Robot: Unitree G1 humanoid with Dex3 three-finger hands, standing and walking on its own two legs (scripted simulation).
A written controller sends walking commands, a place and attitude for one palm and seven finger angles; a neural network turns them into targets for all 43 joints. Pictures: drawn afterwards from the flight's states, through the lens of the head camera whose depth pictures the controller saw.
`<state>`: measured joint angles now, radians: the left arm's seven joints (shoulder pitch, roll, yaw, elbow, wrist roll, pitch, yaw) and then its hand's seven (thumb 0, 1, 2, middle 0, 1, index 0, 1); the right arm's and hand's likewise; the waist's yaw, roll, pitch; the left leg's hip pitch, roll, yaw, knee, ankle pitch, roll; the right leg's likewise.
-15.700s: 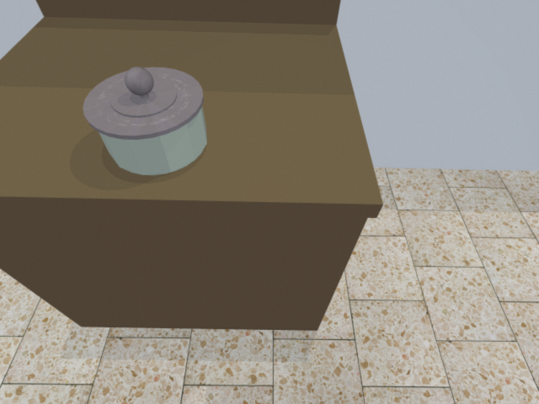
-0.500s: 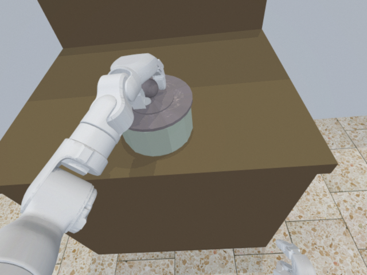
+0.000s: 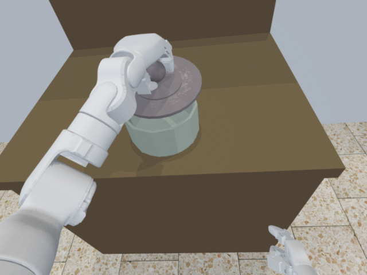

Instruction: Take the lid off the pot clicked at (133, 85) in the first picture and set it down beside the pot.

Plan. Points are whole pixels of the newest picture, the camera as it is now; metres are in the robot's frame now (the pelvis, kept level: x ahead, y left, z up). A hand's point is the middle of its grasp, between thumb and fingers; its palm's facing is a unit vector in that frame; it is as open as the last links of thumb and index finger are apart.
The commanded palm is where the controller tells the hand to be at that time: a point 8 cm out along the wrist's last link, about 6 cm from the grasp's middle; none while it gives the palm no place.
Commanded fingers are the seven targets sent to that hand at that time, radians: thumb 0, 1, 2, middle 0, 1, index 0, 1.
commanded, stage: lift the lid straight up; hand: left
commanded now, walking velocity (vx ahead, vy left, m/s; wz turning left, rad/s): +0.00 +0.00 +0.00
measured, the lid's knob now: (155, 71) +0.48 +0.07 +0.22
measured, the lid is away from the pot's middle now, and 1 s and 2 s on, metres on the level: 0.01 0.01 0.08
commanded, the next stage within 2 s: move the lid sideways beside the pot in 1.20 s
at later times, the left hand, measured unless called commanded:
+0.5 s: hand (144, 55) +0.44 +0.07 +0.27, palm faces -0.03 -0.05 -1.00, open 7.5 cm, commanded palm +0.41 +0.09 +0.35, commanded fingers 0.00 0.56 1.16 -1.13 -0.95 -0.92 -0.88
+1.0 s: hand (139, 32) +0.44 +0.07 +0.32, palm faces +0.03 -0.05 -1.00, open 7.5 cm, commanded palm +0.41 +0.09 +0.39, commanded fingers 0.00 0.56 1.16 -1.13 -0.95 -0.92 -0.88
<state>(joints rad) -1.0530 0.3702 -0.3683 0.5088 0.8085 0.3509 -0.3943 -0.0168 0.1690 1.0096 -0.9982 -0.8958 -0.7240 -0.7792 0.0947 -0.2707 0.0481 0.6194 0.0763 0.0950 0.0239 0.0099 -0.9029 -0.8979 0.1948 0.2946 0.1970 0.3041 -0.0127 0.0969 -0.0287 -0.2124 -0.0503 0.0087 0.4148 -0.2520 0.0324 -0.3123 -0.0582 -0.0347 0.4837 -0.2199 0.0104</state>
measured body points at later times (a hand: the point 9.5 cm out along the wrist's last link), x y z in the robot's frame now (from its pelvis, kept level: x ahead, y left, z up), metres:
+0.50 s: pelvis -0.01 +0.00 +0.00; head +0.01 -0.05 +0.45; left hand +0.44 +0.07 +0.33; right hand +0.17 -0.23 -0.12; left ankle -0.03 +0.10 -0.74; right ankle +0.02 -0.13 -0.74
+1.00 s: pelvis -0.01 +0.00 +0.00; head +0.00 -0.06 +0.45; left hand +0.44 +0.07 +0.37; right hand +0.18 -0.23 -0.11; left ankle -0.03 +0.10 -0.74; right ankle +0.02 -0.13 -0.74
